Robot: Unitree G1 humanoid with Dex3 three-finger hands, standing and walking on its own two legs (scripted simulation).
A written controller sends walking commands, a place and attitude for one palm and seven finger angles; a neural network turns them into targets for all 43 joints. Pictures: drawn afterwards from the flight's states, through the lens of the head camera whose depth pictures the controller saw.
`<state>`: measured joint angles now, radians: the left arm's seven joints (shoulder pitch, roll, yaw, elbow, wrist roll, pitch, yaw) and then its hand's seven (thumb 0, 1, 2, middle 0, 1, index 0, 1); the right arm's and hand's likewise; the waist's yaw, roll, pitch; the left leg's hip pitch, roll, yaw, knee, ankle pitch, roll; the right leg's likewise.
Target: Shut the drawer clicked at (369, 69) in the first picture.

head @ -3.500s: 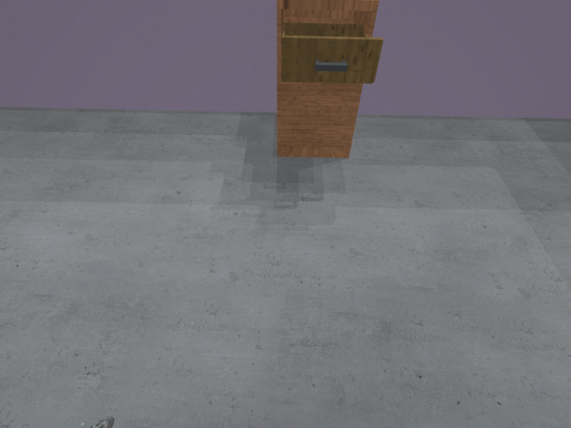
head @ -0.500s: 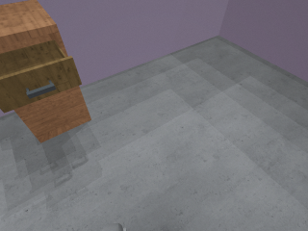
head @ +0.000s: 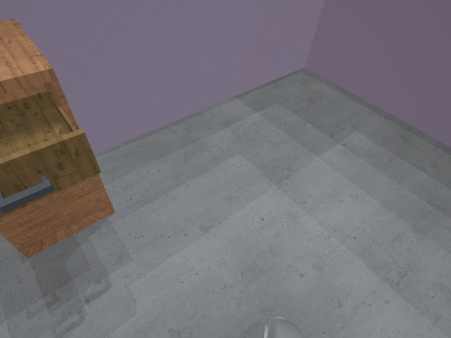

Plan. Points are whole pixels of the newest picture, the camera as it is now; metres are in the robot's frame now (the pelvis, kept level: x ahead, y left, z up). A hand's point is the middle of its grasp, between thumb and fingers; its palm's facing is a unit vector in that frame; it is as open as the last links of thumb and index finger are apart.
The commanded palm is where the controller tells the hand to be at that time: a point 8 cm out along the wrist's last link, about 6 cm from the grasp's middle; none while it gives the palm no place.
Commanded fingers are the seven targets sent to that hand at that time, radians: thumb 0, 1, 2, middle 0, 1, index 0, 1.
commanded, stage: walk to a spot facing it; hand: left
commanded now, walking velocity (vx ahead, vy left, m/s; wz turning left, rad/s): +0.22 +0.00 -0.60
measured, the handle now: (24, 190) +0.43 +0.53 -0.10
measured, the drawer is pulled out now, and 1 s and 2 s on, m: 0.29 0.29 0.29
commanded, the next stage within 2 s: turn to face it in 0.04 s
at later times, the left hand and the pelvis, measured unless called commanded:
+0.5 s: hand (196, 269) +0.30 +0.08 -0.16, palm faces +0.00 -0.99 -0.16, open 7.3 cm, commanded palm none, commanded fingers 0.00 0.90 0.90 -0.20 -0.30 -0.20 -0.30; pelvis +0.16 -0.07 -0.01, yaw +1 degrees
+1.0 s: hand (134, 319) +0.18 +0.20 -0.17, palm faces +0.35 -0.89 -0.30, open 7.4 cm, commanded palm none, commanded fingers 0.00 0.90 0.90 -0.20 -0.30 -0.20 -0.30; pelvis +0.18 -0.05 -0.01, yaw +18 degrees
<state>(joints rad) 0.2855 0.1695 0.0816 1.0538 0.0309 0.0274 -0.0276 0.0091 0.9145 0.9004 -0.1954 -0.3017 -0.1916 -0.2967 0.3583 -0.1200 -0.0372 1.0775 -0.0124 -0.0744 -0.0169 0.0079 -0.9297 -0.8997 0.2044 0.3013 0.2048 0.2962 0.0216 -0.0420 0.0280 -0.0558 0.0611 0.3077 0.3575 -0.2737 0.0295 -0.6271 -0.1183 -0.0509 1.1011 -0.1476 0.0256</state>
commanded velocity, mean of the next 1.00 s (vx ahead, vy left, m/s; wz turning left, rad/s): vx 0.02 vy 0.00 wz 0.47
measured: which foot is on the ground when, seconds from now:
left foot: down 0.00-0.24, up 0.26-0.68, down 0.70-1.00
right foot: up 0.00-0.22, down 0.24-0.70, up 0.72-1.00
